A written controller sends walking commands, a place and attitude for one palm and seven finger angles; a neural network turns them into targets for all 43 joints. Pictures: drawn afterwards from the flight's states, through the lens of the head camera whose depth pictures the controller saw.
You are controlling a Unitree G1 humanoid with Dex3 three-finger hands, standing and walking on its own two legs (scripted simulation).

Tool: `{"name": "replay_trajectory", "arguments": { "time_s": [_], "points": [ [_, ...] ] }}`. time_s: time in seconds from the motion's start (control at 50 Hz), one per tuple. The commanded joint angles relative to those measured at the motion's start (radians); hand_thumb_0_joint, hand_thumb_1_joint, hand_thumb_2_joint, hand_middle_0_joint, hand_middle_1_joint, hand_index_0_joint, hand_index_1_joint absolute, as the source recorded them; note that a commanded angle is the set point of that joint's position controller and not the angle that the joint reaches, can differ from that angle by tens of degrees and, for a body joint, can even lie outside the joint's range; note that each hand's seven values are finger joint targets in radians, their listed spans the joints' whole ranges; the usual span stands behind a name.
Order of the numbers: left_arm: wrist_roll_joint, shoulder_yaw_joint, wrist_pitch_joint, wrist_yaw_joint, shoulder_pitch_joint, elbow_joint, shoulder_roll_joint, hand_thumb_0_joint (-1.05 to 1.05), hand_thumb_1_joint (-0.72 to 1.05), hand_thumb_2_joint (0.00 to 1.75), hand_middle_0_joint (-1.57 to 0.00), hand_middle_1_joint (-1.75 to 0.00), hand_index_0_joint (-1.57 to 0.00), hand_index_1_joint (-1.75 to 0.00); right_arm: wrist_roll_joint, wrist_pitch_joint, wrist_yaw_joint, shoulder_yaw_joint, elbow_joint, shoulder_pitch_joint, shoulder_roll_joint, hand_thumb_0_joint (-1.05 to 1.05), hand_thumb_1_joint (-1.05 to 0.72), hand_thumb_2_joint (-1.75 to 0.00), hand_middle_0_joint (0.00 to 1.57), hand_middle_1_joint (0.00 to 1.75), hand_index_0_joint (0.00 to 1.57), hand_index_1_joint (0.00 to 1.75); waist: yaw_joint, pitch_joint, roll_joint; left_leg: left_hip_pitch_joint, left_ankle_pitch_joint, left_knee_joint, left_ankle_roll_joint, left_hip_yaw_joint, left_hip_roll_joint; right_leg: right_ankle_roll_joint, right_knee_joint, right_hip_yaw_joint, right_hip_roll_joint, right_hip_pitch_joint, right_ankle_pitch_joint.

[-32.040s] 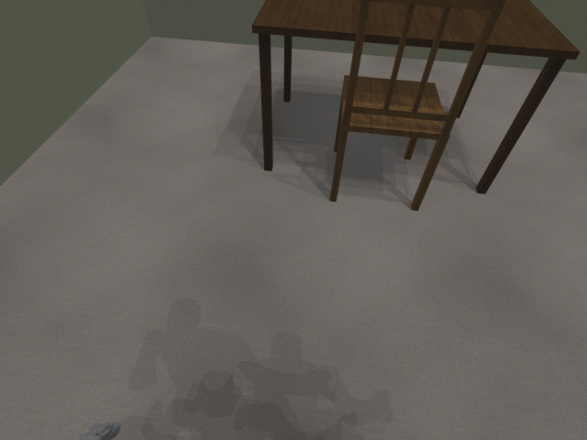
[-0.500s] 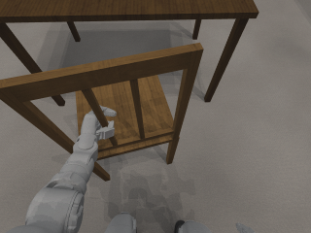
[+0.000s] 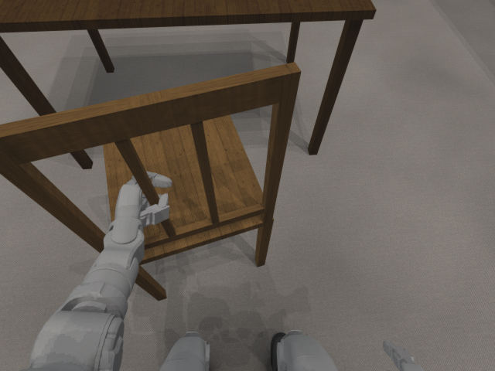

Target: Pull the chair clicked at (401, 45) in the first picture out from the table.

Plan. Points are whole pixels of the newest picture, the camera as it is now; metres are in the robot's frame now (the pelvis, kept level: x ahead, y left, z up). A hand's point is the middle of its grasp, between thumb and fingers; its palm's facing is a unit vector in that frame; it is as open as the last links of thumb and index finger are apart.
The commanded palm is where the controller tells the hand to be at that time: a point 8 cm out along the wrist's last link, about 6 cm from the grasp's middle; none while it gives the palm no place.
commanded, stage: step backward, pulling the chair out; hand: left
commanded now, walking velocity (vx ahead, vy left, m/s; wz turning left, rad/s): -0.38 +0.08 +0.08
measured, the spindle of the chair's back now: (152, 197) +0.42 +0.18 -0.05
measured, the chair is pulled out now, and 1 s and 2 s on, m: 0.42 0.57 0.57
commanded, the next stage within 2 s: stop walking, hand still on the chair in 0.24 s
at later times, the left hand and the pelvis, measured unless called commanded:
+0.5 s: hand (152, 266) +0.28 +0.16 -0.04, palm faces +0.11 -0.97 -0.21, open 5.2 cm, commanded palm +0.26 +0.21 -0.02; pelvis -0.07 +0.00 +0.01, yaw +0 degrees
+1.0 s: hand (148, 289) +0.24 +0.16 -0.04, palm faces +0.06 -0.98 -0.20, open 5.2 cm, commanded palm +0.22 +0.21 -0.02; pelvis -0.02 +0.01 +0.02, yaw -2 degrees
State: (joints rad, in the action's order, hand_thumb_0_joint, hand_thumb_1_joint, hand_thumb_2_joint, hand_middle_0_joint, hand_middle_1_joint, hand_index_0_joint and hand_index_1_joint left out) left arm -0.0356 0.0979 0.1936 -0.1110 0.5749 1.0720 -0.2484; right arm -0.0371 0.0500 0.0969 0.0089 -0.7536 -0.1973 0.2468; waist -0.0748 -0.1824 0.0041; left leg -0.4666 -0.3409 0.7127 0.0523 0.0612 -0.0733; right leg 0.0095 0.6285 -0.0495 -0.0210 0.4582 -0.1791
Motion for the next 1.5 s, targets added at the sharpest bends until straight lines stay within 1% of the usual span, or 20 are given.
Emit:
{"name": "replay_trajectory", "arguments": {
  "time_s": [0.0,0.06,0.1,0.14,0.2,0.24,0.28,0.3,0.32,0.36,0.44,0.52,0.6,0.68,0.74,0.82,0.84,0.9,1.02,1.48],
  "points": [
    [0.018,0.036,0.068,-0.012,0.335,-0.165,-0.23,0.0,0.9,0.9,-0.5,-1.45,-0.5,-1.45,0.009,0.034,0.025,-0.033,0.048,-0.043,0.137,0.0,-0.9,-0.9,0.2,0.3,0.2,0.3,0.047,0.495,-0.13,0.176,-0.136,0.151,-0.023,0.006,0.048,0.098,-0.32,0.233,-0.318,-0.119,-0.124],
    [0.001,0.029,0.061,-0.009,0.325,-0.128,-0.204,0.0,0.9,0.9,-0.5,-1.45,-0.5,-1.45,0.003,0.046,0.04,-0.02,0.02,-0.079,0.154,0.0,-0.9,-0.9,0.2,0.3,0.2,0.3,0.037,0.47,-0.111,0.239,0.039,-0.216,-0.037,0.01,-0.004,0.029,-0.168,0.106,-0.21,-0.162,-0.014],
    [-0.008,-0.013,0.065,0.001,0.341,-0.136,-0.126,0.0,0.9,0.9,-0.5,-1.45,-0.5,-1.45,0.005,0.043,0.045,-0.032,0.05,-0.053,0.187,0.0,-0.9,-0.9,0.2,0.3,0.2,0.3,0.064,0.441,0.138,0.15,0.304,-0.317,-0.132,0.227,-0.2,-0.023,0.07,0.041,-0.059,-0.168,-0.051],
    [-0.017,-0.057,0.065,0.016,0.406,-0.205,-0.086,0.0,0.9,0.9,-0.5,-1.45,-0.5,-1.45,0.012,0.041,0.029,-0.026,0.062,-0.047,0.148,0.0,-0.9,-0.9,0.2,0.3,0.2,0.3,0.065,0.444,0.281,0.133,0.319,-0.355,-0.191,0.255,-0.28,-0.02,0.173,0.05,-0.042,-0.177,-0.252],
    [-0.012,-0.044,0.057,0.017,0.36,-0.156,-0.084,0.0,0.9,0.9,-0.5,-1.45,-0.5,-1.45,0.012,0.044,0.022,-0.039,0.041,-0.088,0.162,0.0,-0.9,-0.9,0.2,0.3,0.2,0.3,0.066,0.416,0.215,0.195,0.504,-0.222,-0.181,0.191,-0.252,-0.013,0.046,0.057,-0.039,-0.182,-0.18],
    [-0.008,-0.034,0.054,0.025,0.323,-0.117,-0.108,0.0,0.9,0.9,-0.5,-1.45,-0.5,-1.45,0.007,0.053,0.019,-0.045,0.027,-0.116,0.177,0.0,-0.9,-0.9,0.2,0.3,0.2,0.3,0.063,0.434,0.101,0.249,0.587,-0.131,-0.138,0.174,-0.206,-0.005,-0.142,0.064,-0.05,-0.25,0.051],
    [0.008,-0.035,0.065,0.026,0.303,-0.11,-0.123,0.0,0.9,0.9,-0.5,-1.45,-0.5,-1.45,0.003,0.064,0.019,-0.045,0.035,-0.103,0.168,0.0,-0.9,-0.9,0.2,0.3,0.2,0.3,0.048,0.462,0.04,0.238,0.503,-0.075,-0.07,0.078,-0.124,0.026,-0.17,0.127,-0.138,-0.309,0.356],
    [0.018,-0.035,0.063,0.025,0.316,-0.108,-0.14,0.0,0.9,0.9,-0.5,-1.45,-0.5,-1.45,0.002,0.066,0.02,-0.043,0.034,-0.093,0.16,0.0,-0.9,-0.9,0.2,0.3,0.2,0.3,0.039,0.465,0.024,0.195,0.365,-0.073,-0.038,0.044,-0.083,0.042,-0.147,0.13,-0.182,-0.293,0.355],
    [0.011,0.01,0.052,0.015,0.309,-0.102,-0.197,0.0,0.9,0.9,-0.5,-1.45,-0.5,-1.45,-0.006,0.061,0.026,-0.051,0.033,-0.088,0.167,0.0,-0.9,-0.9,0.2,0.3,0.2,0.3,0.044,0.512,-0.087,0.201,0.275,-0.037,-0.022,0.027,-0.052,0.067,-0.144,0.186,-0.215,-0.277,0.309],
    [0.001,0.027,0.04,0.005,0.154,-0.295,-0.198,0.0,0.9,0.9,-0.5,-1.45,-0.5,-1.45,0.0,0.041,0.024,-0.046,0.104,-0.042,0.138,0.0,-0.9,-0.9,0.2,0.3,0.2,0.3,0.048,0.529,-0.038,0.255,0.172,-0.065,-0.032,0.016,-0.022,0.081,-0.191,0.189,-0.241,-0.272,0.136],
    [-0.002,0.012,0.016,-0.004,0.134,-0.357,-0.177,0.0,0.9,0.9,-0.5,-1.45,-0.5,-1.45,0.005,0.021,0.035,-0.027,0.124,-0.012,0.122,0.0,-0.9,-0.9,0.2,0.3,0.2,0.3,0.044,0.41,-0.002,0.243,-0.049,-0.192,-0.067,0.042,-0.027,0.025,-0.25,0.15,-0.16,-0.166,-0.329],
    [0.008,0.009,0.016,-0.005,0.066,-0.395,-0.143,0.0,0.9,0.9,-0.5,-1.45,-0.5,-1.45,0.015,0.013,0.032,-0.023,0.148,0.005,0.108,0.0,-0.9,-0.9,0.2,0.3,0.2,0.3,0.051,0.347,-0.032,0.211,-0.141,-0.191,-0.074,0.025,0.001,0.02,-0.274,0.159,-0.145,-0.136,-0.459],
    [0.012,-0.006,0.022,0.0,0.005,-0.437,-0.108,0.0,0.9,0.9,-0.5,-1.45,-0.5,-1.45,0.025,0.016,0.031,-0.024,0.138,0.014,0.104,0.0,-0.9,-0.9,0.2,0.3,0.2,0.3,0.044,0.312,-0.024,0.261,-0.085,-0.189,-0.078,0.023,0.014,0.028,-0.274,0.145,-0.139,-0.095,-0.4],
    [0.018,-0.033,0.026,0.005,-0.09,-0.493,-0.067,0.0,0.9,0.9,-0.5,-1.45,-0.5,-1.45,0.022,0.025,0.026,-0.019,0.161,0.035,0.095,0.0,-0.9,-0.9,0.2,0.3,0.2,0.3,0.065,0.279,0.11,0.143,-0.184,-0.412,-0.11,0.126,-0.054,-0.008,-0.165,0.068,-0.041,-0.23,-0.257],
    [0.021,-0.061,0.019,0.006,-0.146,-0.489,-0.052,0.0,0.9,0.9,-0.5,-1.45,-0.5,-1.45,0.013,0.022,0.028,-0.023,0.164,0.028,0.102,0.0,-0.9,-0.9,0.2,0.3,0.2,0.3,0.064,0.222,0.124,0.102,-0.207,-0.428,-0.107,0.096,-0.043,-0.007,-0.193,0.071,-0.04,-0.244,-0.23],
    [0.029,-0.055,0.018,0.002,-0.194,-0.524,-0.052,0.0,0.9,0.9,-0.5,-1.45,-0.5,-1.45,0.021,0.033,0.021,-0.024,0.159,0.021,0.096,0.0,-0.9,-0.9,0.2,0.3,0.2,0.3,0.068,0.303,0.039,0.231,0.025,-0.346,-0.085,0.041,-0.025,0.008,-0.234,0.11,-0.063,-0.25,-0.1],
    [0.032,-0.057,0.017,-0.001,-0.211,-0.541,-0.062,0.0,0.9,0.9,-0.5,-1.45,-0.5,-1.45,0.021,0.037,0.024,-0.026,0.156,0.02,0.1,0.0,-0.9,-0.9,0.2,0.3,0.2,0.3,0.063,0.295,0.098,0.23,0.032,-0.356,-0.085,0.034,-0.024,0.002,-0.244,0.1,-0.067,-0.252,-0.099],
    [0.031,-0.058,0.006,-0.004,-0.246,-0.552,-0.047,0.0,0.9,0.9,-0.5,-1.45,-0.5,-1.45,0.02,0.035,0.022,-0.023,0.159,0.028,0.091,0.0,-0.9,-0.9,0.2,0.3,0.2,0.3,0.065,0.322,-0.005,0.272,0.109,-0.326,-0.077,0.012,-0.022,0.008,-0.247,0.111,-0.069,-0.25,-0.046],
    [0.03,-0.065,-0.006,-0.001,-0.33,-0.629,-0.037,0.0,0.9,0.9,-0.5,-1.45,-0.5,-1.45,0.023,0.033,0.023,-0.027,0.167,0.051,0.092,0.0,-0.9,-0.9,0.2,0.3,0.2,0.3,0.062,0.399,-0.022,0.363,0.396,-0.288,-0.07,-0.004,-0.038,0.007,-0.208,0.084,-0.08,-0.313,0.202],
    [0.015,-0.046,-0.049,-0.008,-0.451,-0.704,-0.059,0.0,0.9,0.9,-0.5,-1.45,-0.5,-1.45,0.021,-0.01,0.02,-0.025,0.216,0.078,0.089,0.0,-0.9,-0.9,0.2,0.3,0.2,0.3,0.063,0.315,0.026,0.335,0.287,-0.312,-0.061,-0.021,-0.023,0.009,-0.277,0.081,-0.073,-0.298,0.111]
  ]
}}
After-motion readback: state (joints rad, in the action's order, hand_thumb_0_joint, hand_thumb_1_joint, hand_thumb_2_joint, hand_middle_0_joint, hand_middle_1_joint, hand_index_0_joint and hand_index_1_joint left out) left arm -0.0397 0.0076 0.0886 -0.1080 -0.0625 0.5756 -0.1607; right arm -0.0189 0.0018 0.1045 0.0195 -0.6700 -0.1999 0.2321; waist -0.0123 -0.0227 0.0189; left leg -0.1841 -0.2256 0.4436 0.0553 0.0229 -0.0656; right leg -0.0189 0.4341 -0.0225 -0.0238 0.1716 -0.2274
